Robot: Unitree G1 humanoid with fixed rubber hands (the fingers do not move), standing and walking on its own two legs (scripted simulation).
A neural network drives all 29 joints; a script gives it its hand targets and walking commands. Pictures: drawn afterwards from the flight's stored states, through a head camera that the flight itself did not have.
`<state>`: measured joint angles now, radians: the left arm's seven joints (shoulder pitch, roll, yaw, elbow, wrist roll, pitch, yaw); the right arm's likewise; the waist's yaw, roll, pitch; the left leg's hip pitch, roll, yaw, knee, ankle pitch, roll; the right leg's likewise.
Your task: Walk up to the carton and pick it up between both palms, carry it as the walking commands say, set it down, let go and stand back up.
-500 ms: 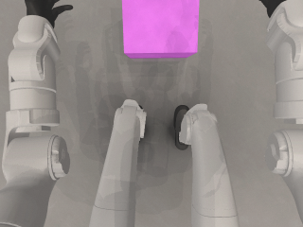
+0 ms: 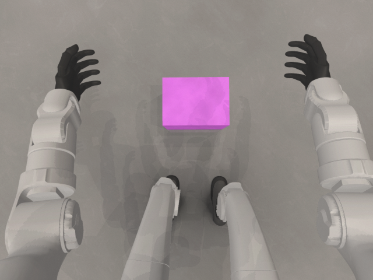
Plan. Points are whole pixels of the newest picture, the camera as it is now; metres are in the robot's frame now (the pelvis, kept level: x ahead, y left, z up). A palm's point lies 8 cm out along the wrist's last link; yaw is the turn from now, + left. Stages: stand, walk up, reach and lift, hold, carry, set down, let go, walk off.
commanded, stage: let go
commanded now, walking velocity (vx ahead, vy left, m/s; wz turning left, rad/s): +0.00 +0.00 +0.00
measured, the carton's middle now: (195, 106) +0.50 +0.03 -0.57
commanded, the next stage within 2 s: stand in 1.10 s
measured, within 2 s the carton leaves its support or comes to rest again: neither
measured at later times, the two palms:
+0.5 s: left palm (30, 154) +0.31 +0.27 +0.00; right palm out of the picture +0.35 -0.22 +0.00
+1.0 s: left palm (19, 241) +0.20 +0.25 +0.03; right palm out of the picture +0.23 -0.24 +0.04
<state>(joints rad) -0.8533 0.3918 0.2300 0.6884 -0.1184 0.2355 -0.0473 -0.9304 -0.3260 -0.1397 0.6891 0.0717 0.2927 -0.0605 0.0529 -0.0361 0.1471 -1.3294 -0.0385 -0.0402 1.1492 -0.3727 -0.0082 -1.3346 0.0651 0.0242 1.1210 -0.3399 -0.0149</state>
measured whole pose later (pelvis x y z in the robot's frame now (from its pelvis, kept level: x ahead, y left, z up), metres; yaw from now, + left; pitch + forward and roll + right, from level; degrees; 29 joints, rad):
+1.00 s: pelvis +0.07 +0.00 +0.11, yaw +1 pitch -6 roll +0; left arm 0.22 0.24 0.04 0.52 -0.11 0.16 -0.09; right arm 0.19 -0.25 -0.06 0.51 0.00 0.17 0.08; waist 0.02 0.02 0.09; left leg -0.14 -0.03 -0.05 0.53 -0.29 0.01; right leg -0.15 0.04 0.05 0.51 -0.27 -0.01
